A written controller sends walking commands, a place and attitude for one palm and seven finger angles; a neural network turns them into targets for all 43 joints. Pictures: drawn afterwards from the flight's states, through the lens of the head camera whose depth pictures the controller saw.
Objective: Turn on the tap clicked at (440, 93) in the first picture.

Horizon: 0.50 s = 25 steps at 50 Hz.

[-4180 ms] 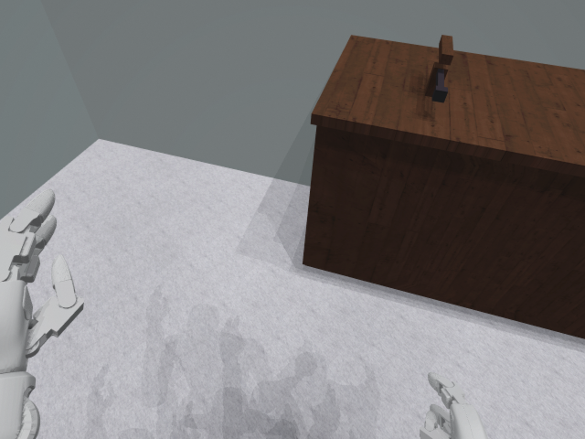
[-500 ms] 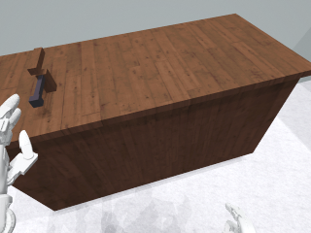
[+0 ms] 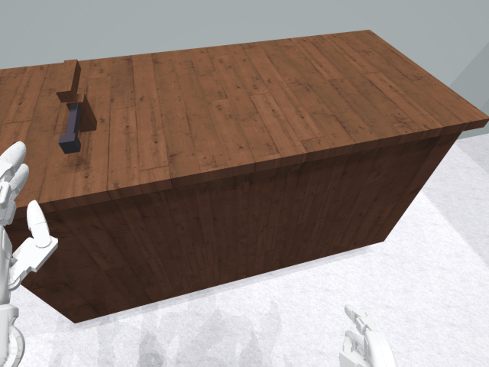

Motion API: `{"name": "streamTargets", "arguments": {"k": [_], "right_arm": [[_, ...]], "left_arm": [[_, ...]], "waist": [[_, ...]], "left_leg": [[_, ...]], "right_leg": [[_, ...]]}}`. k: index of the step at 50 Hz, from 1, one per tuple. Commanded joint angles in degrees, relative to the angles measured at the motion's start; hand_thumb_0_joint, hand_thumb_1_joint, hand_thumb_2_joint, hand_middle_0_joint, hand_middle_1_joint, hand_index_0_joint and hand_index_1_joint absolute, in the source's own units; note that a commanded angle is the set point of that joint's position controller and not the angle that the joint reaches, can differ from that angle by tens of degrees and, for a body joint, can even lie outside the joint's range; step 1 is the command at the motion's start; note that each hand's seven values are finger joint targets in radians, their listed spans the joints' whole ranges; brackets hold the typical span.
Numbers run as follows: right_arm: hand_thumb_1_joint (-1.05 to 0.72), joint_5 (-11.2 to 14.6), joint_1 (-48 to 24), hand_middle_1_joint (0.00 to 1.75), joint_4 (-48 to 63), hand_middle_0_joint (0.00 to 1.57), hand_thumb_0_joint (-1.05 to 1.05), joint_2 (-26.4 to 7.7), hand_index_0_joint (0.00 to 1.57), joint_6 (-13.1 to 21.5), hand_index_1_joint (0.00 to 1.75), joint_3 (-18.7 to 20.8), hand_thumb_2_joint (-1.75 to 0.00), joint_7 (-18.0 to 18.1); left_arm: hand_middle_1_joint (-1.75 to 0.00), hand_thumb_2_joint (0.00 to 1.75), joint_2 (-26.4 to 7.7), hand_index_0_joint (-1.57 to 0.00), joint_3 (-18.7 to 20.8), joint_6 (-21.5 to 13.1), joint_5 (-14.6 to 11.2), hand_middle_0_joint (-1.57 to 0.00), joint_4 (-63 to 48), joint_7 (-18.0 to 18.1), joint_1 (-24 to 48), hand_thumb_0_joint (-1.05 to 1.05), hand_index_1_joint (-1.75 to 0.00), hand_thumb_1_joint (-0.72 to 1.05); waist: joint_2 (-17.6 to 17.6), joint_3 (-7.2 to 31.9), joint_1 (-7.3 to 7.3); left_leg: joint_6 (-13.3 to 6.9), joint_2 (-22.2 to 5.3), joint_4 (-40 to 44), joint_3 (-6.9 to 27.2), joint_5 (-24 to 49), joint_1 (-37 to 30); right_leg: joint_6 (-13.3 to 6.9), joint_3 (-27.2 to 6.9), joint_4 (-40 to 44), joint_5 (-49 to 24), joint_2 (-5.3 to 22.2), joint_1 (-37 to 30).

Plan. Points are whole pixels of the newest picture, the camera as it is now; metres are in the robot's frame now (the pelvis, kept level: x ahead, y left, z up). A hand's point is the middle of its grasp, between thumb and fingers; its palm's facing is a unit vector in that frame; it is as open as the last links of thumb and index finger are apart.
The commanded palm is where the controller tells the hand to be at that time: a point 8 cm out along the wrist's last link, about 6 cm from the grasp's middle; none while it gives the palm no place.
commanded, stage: come to a stop and stand still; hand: left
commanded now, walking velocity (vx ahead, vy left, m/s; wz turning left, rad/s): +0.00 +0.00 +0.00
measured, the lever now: (70, 143) +0.47 +0.39 +0.09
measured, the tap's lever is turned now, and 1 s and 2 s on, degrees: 0 0 0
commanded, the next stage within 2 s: look again from close up in 0.40 s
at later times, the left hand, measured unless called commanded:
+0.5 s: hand (48, 274) +0.18 +0.24 +0.16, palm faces +0.38 -0.84 -0.38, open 7.4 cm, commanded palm +0.13 +0.28 +0.18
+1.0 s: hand (10, 228) +0.22 +0.30 +0.17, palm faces +0.47 -0.82 -0.32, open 7.5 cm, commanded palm +0.16 +0.31 +0.18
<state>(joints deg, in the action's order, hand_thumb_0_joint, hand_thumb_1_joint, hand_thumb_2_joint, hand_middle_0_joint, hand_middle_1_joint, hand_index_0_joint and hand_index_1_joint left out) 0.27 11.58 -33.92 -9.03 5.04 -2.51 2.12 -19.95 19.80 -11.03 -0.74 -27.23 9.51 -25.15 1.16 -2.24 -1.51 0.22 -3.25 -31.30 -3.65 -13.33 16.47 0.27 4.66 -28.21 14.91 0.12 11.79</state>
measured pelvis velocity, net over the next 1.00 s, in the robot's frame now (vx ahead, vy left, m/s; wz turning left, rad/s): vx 0.00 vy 0.03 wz -0.01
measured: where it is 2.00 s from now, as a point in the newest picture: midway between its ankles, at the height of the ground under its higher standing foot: outside the picture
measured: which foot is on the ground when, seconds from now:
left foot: down 0.00-1.00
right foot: down 0.00-1.00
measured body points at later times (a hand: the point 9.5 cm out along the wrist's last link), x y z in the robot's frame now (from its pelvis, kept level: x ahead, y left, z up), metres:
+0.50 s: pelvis -0.03 +0.01 +0.00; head -0.04 +0.01 +0.45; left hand +0.15 +0.29 +0.18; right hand +0.11 -0.23 -0.08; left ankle +0.04 +0.12 -0.73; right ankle +0.00 -0.11 -0.73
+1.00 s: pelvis +0.00 +0.03 +0.00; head +0.02 +0.07 +0.45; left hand +0.19 +0.35 +0.19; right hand +0.17 -0.17 -0.06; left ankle +0.04 +0.12 -0.73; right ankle +0.00 -0.10 -0.73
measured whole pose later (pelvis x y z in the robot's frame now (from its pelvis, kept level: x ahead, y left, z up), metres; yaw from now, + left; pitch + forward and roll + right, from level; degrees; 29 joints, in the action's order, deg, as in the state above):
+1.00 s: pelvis +0.00 +0.03 +0.00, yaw -1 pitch -1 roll -2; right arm -0.5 13.6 -33.9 -10.3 10.4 -3.3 0.8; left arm -20.5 22.5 -13.3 -0.4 -24.0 6.7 -17.3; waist -2.7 -3.3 -3.7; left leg -2.8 0.0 -29.2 -2.4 -12.4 15.9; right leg 1.1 0.2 -24.6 12.6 -0.2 10.9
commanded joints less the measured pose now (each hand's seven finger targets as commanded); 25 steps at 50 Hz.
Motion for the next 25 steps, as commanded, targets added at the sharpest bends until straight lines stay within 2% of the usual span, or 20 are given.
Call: {"name": "streamTargets", "arguments": {"k": [1, 2, 3, 5, 6, 8, 11, 13, 14, 15, 16, 19, 21, 24, 25], "right_arm": [[-0.90, -0.33, -4.58, 0.30, 7.90, 0.20, 0.00, -8.42, 0.20, 2.08, 0.30, 3.68, -0.90, 1.22], [-0.90, 0.09, -4.13, 0.30, 7.71, 0.20, 0.00, -8.10, 0.20, 1.79, 0.30, 4.03, -0.90, 1.27], [-0.90, 0.00, -4.43, 0.30, 7.72, 0.20, 0.00, -8.15, 0.20, 1.36, 0.30, 4.03, -0.90, 1.30], [-0.90, -0.27, -5.23, 0.30, 7.76, 0.20, 0.00, -7.20, 0.20, 0.58, 0.30, 3.20, -0.90, 1.71], [-0.90, -0.41, -5.83, 0.30, 7.98, 0.20, 0.00, -7.53, 0.20, 0.34, 0.30, 3.26, -0.90, 1.86], [-0.90, -0.43, -5.52, 0.30, 7.76, 0.20, 0.00, -7.45, 0.20, 0.09, 0.30, 2.93, -0.90, 2.27], [-0.90, -0.43, -6.24, 0.30, 8.36, 0.20, 0.00, -8.09, 0.20, 0.36, 0.30, 3.23, -0.90, 2.86], [-0.90, -0.33, -5.14, 0.30, 7.85, 0.20, 0.00, -8.51, 0.20, 0.97, 0.30, 3.22, -0.90, 2.82], [-0.90, -0.20, -4.88, 0.30, 7.82, 0.20, 0.00, -8.73, 0.20, 1.23, 0.30, 3.40, -0.90, 2.77], [-0.90, 0.02, -4.59, 0.30, 7.87, 0.20, 0.00, -8.96, 0.20, 1.63, 0.30, 3.70, -0.90, 2.64], [-0.90, -0.11, -4.74, 0.30, 7.94, 0.20, 0.00, -9.01, 0.20, 2.19, 0.30, 3.82, -0.90, 2.62], [-0.90, -0.13, -3.79, 0.30, 7.46, 0.20, 0.00, -8.98, 0.20, 3.25, 0.30, 4.07, -0.90, 2.46], [-0.90, -0.28, -3.99, 0.30, 7.38, 0.20, 0.00, -8.93, 0.20, 3.56, 0.30, 4.21, -0.90, 2.31], [-0.90, -0.30, -4.10, 0.30, 7.38, 0.20, 0.00, -9.11, 0.20, 3.21, 0.30, 4.34, -0.90, 2.11], [-0.90, -2.53, -0.79, 0.30, 7.37, 0.20, 0.00, -10.43, 0.20, 5.69, 0.30, 5.23, -0.90, 1.93]], "left_arm": [[-0.30, 0.90, -9.84, -0.20, 4.73, -2.34, -0.14, -0.20, -10.70, 0.29, 5.63, 0.00, -0.30, 0.90], [-0.30, 0.90, -9.46, -0.20, 4.55, -1.61, -0.99, -0.20, -9.32, 0.00, 4.07, 0.00, -0.30, 0.90], [-0.30, 0.90, -9.85, -0.20, 4.83, -1.45, -1.33, -0.20, -10.92, 0.00, 4.07, 0.00, -0.30, 0.90], [-0.30, 0.90, -10.92, -0.20, 6.27, -1.43, -1.51, -0.20, -11.29, 0.15, 2.83, 0.00, -0.30, 0.90], [-0.30, 0.90, -12.15, -0.20, 7.45, -1.37, -1.53, -0.20, -12.70, 0.34, 3.74, 0.00, -0.30, 0.90], [-0.30, 0.90, -11.11, -0.20, 6.75, -1.65, -1.57, -0.20, -11.84, 0.31, 3.44, 0.00, -0.30, 0.90], [-0.30, 0.90, -10.83, -0.20, 6.36, -2.33, -1.06, -0.20, -11.77, 0.18, 5.59, 0.00, -0.30, 0.90], [-0.30, 0.90, -8.90, -0.20, 5.06, -2.84, -0.44, -0.20, -9.73, 0.25, 4.61, 0.00, -0.30, 0.90], [-0.30, 0.90, -8.41, -0.20, 4.56, -2.93, -0.20, -0.20, -8.78, 0.31, 4.59, 0.00, -0.30, 0.90], [-0.30, 0.90, -8.00, -0.20, 4.04, -3.21, -0.14, -0.20, -9.03, 0.30, 4.97, 0.00, -0.30, 0.90], [-0.30, 0.90, -8.21, -0.20, 3.90, -3.61, -0.10, -0.20, -10.20, 0.25, 6.08, 0.00, -0.30, 0.90], [-0.30, 0.90, -8.28, -0.20, 4.03, -3.91, -0.09, -0.20, -9.60, 0.48, 2.95, 0.00, -0.30, 0.90], [-0.30, 0.90, -8.69, -0.20, 4.74, -3.58, -0.13, -0.20, -8.92, 0.40, 1.86, 0.00, -0.30, 0.90], [-0.30, 0.90, -8.79, -0.20, 4.15, -3.53, -0.09, -0.20, -10.82, 0.33, 3.31, 0.00, -0.30, 0.90], [-0.30, 0.90, -57.75, -0.20, 39.45, -9.05, 6.71, -0.20, -24.56, -0.68, 60.97, 0.00, -0.30, 0.90]], "waist": [[-3.53, 8.08, 2.01], [-8.78, 7.33, 1.90], [-9.02, 7.08, 1.80], [-7.56, 5.40, 1.60], [-5.83, 5.35, 1.51], [-4.11, 4.85, 1.68], [3.79, 1.19, 1.43], [6.96, 0.61, 1.28], [7.34, 0.72, 1.13], [6.71, 1.64, 1.12], [7.77, 2.17, 1.31], [4.52, 6.42, 1.09], [2.42, 6.36, 1.08], [1.72, 3.60, 1.35], [-10.08, -3.75, -1.99]], "left_leg": [[0.89, -2.20, 2.25, 1.95, 1.67, 1.70], [1.15, -0.28, -1.03, 1.33, -1.41, -0.30], [0.99, 0.33, -2.78, 1.81, -2.75, -1.28], [0.40, 0.29, -2.17, 2.43, -4.13, -2.13], [0.39, 0.15, -0.67, 2.43, -3.30, -2.92], [-0.13, -1.03, 3.85, 3.84, -2.21, -3.21], [-0.77, -3.26, 11.27, 6.72, -12.10, 1.71], [-1.70, -5.19, 16.30, 9.57, -18.84, 6.88], [-1.96, -5.44, 16.89, 9.73, -19.41, 8.61], [-2.00, -5.28, 16.26, 9.56, -17.78, 7.79], [-1.53, -4.90, 16.23, 9.04, -15.87, 6.61], [-1.36, -3.75, 12.28, 6.89, -7.94, 3.08], [-0.66, -2.63, 10.95, 5.39, -8.28, 3.06], [-0.42, -2.09, 9.95, 5.26, -10.50, 3.22], [-1.54, -0.03, -2.41, 2.25, -1.14, 6.46]], "right_leg": [[-1.89, -9.56, 7.28, -13.55, 8.58, -4.50], [-3.41, -12.48, 9.49, -8.39, 10.60, -0.09], [-4.79, -14.02, 10.91, -4.21, 12.17, 2.35], [-4.74, -13.66, 12.77, 5.04, 12.16, 6.33], [-4.28, -12.90, 12.65, 7.64, 11.30, 7.07], [-2.63, -9.75, 10.90, 10.30, 8.17, 6.80], [-1.03, -7.84, 9.83, 16.59, 4.00, 6.57], [-0.34, -5.54, 5.98, 13.31, 1.56, 1.62], [-0.29, -4.97, 4.64, 10.57, 1.04, -0.75], [-0.40, -4.96, 4.51, 7.77, 0.93, -1.74], [-0.38, -4.74, 4.70, 6.39, 0.69, -1.66], [-0.59, -6.23, 6.07, 0.98, 1.89, -3.78], [-0.67, -7.56, 8.25, 3.28, 2.74, -2.52], [-1.19, -9.10, 10.56, 10.13, 3.38, 1.51], [2.06, -13.85, 16.72, -8.15, 6.79, 9.20]]}}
